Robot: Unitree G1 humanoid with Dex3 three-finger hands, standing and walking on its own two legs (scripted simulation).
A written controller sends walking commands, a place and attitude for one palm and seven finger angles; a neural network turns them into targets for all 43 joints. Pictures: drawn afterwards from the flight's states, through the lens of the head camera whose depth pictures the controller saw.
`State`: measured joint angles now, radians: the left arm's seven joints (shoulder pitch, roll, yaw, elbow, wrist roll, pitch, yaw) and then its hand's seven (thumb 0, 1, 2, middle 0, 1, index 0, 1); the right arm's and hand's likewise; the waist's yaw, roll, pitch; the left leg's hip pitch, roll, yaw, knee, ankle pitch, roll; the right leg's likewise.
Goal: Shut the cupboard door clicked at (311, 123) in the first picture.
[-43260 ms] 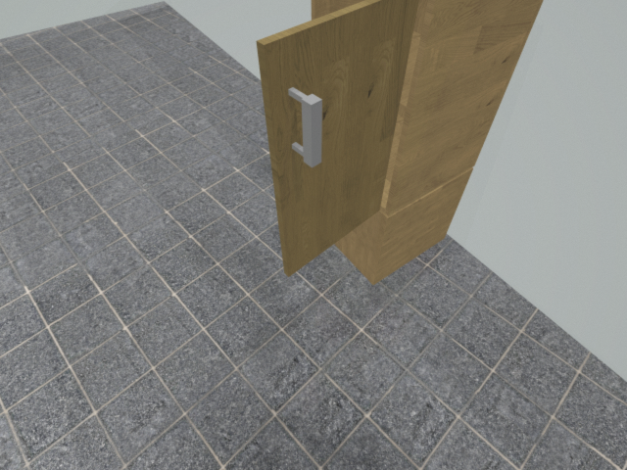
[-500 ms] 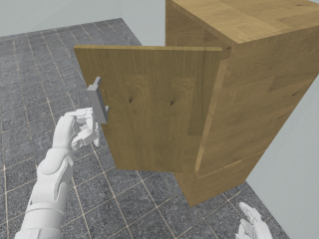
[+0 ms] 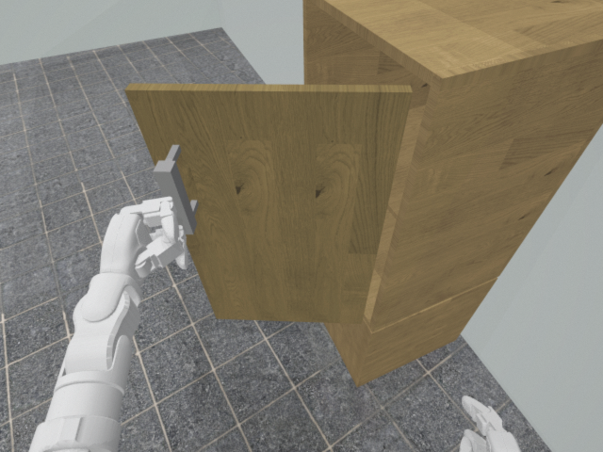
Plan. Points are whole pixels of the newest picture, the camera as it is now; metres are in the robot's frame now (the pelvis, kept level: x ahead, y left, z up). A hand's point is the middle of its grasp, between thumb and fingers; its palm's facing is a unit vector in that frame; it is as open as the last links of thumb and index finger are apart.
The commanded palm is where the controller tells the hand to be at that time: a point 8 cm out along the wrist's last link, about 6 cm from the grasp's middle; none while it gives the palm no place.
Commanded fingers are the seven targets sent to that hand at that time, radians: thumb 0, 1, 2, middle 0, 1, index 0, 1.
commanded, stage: push the door shut along its arc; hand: left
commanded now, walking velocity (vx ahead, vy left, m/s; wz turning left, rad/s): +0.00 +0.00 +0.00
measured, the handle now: (181, 190) +0.44 +0.20 +0.12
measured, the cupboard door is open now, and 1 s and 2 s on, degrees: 64 50 37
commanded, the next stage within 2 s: pull the fist back off the door in 1.98 s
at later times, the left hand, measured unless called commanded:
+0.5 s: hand (186, 222) +0.38 +0.18 +0.12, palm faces -0.06 -1.00 -0.04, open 3.2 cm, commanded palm +0.38 +0.21 +0.12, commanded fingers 0.00 0.90 0.90 -1.30 -1.50 -1.30 -1.50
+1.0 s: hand (214, 191) +0.44 +0.15 +0.12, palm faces -0.20 -0.98 -0.04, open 3.1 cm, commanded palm +0.45 +0.19 +0.12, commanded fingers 0.00 0.90 0.90 -1.30 -1.50 -1.30 -1.50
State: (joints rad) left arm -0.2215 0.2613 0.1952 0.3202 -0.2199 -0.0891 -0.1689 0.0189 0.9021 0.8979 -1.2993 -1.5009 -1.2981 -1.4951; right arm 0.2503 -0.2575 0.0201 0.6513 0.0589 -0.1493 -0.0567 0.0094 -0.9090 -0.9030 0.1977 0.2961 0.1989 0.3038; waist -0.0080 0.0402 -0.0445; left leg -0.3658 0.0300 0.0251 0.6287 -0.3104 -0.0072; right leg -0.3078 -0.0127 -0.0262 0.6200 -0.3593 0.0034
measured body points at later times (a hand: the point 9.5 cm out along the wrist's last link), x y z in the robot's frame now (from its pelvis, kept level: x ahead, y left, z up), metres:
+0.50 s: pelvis -0.01 +0.00 +0.00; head +0.02 -0.01 +0.45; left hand +0.38 +0.23 +0.12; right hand +0.12 -0.25 -0.11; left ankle +0.01 +0.12 -0.73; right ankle -0.02 -0.12 -0.73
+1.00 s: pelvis -0.02 +0.01 -0.01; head +0.04 +0.00 +0.43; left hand +0.45 +0.21 +0.12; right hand +0.04 -0.26 -0.13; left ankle +0.01 +0.12 -0.73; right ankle -0.02 -0.12 -0.73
